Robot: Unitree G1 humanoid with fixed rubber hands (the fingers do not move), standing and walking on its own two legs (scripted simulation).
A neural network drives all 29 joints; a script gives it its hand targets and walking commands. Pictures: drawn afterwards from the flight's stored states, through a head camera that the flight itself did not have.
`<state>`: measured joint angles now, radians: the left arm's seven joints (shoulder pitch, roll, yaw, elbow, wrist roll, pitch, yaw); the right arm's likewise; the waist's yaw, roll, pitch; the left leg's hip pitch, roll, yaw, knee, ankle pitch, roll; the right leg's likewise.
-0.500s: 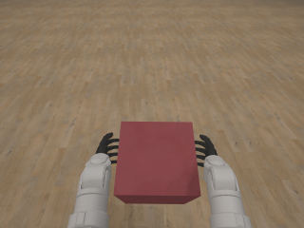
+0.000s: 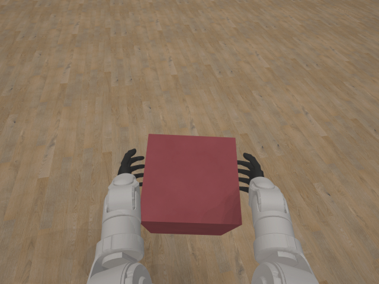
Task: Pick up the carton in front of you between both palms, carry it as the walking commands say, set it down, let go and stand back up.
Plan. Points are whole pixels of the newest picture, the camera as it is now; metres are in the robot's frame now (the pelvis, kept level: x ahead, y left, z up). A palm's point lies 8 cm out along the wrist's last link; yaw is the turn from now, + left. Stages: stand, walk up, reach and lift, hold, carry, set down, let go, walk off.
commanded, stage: set down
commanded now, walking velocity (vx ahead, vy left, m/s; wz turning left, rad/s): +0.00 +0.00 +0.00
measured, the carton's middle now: (188, 190) +0.36 +0.03 -0.08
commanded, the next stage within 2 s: none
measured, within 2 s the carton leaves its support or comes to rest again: neither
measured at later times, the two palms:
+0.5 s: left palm (140, 202) +0.36 +0.17 -0.18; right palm (231, 192) +0.42 -0.11 -0.18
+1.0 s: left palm (142, 211) +0.39 +0.18 -0.32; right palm (218, 196) +0.48 -0.09 -0.32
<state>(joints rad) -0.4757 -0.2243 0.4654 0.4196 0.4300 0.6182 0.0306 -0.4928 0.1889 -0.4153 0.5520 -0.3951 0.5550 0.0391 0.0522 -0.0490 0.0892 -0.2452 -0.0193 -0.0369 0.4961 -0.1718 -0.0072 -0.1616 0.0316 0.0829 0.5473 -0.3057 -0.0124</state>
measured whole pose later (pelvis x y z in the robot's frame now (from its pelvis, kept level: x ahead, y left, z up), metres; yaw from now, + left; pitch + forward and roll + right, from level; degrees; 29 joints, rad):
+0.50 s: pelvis -0.02 +0.00 -0.10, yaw -1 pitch +36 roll -1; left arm -0.61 -0.27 0.46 0.34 0.24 0.18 0.18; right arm -0.79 0.03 -0.33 0.64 -0.23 0.16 -0.03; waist 0.06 -0.03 -0.05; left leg -1.37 -0.05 -0.09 1.03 -0.28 -0.03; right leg -1.29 0.10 0.10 1.10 -0.43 0.02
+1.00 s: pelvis -0.05 -0.02 -0.22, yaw -1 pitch +48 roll +1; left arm -0.93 -0.17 0.63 0.45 0.26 0.30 0.10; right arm -1.17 -0.07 -0.30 0.85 -0.25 0.28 -0.08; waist 0.12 -0.06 -0.12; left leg -1.92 -0.06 -0.10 1.48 -0.40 -0.09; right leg -1.86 0.16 0.07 1.58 -0.56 0.00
